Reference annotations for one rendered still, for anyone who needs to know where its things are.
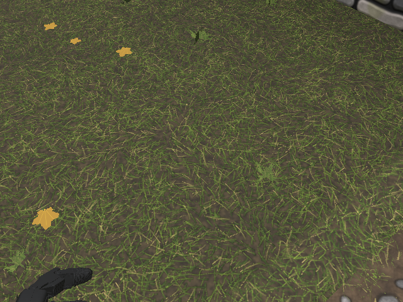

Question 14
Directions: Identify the robot left hand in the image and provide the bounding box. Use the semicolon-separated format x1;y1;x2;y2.
16;267;93;302

